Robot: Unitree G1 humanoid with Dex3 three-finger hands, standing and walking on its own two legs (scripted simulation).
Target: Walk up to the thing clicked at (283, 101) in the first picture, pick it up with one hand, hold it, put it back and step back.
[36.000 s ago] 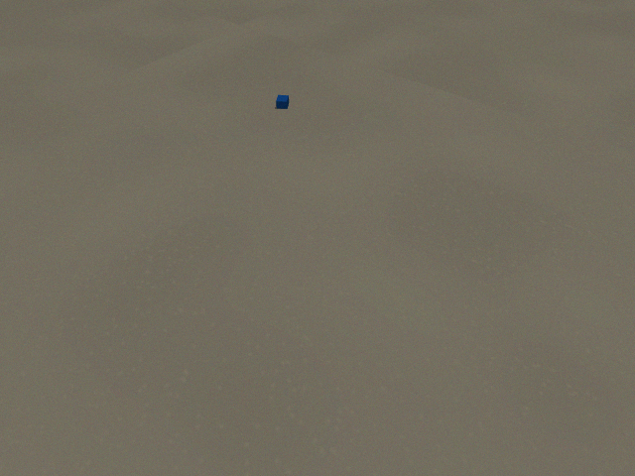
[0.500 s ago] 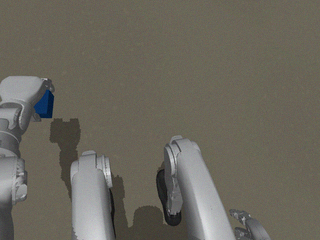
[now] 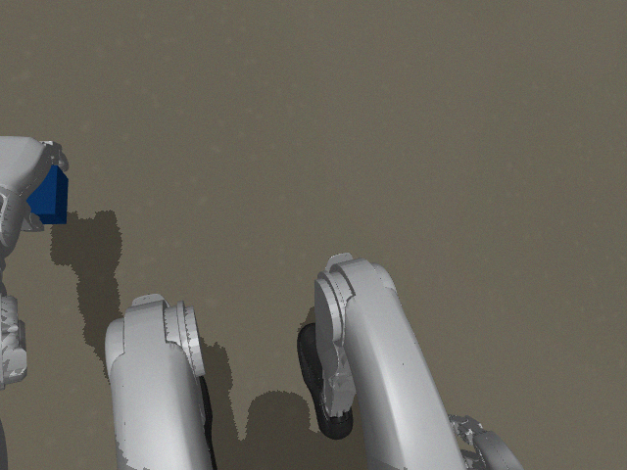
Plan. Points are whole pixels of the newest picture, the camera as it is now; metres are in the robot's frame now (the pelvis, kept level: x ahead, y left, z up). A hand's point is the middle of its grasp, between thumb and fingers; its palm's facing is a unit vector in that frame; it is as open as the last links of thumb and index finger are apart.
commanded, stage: lower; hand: left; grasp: from above
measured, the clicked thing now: (28, 195) +0.48 +0.30 -0.20
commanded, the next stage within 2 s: rest in 0.40 s
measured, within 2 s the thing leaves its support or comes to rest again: neither
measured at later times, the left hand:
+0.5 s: hand (41, 210) +0.47 +0.29 -0.22, palm faces -0.45 -0.01 -0.89, open 9.3 cm
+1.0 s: hand (56, 213) +0.47 +0.29 -0.27, palm faces -0.48 -0.05 -0.88, open 9.3 cm
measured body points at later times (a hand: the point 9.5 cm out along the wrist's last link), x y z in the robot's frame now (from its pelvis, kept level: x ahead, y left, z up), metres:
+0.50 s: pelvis +0.00 +0.00 -0.03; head +0.25 +0.10 +0.33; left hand +0.48 +0.29 -0.17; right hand +0.04 -0.27 -0.11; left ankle +0.07 +0.12 -0.31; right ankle +0.11 -0.12 -0.31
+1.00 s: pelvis +0.00 +0.00 -0.04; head +0.27 +0.10 +0.30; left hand +0.49 +0.29 -0.21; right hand +0.02 -0.27 -0.10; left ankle +0.07 +0.12 -0.31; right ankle +0.11 -0.12 -0.31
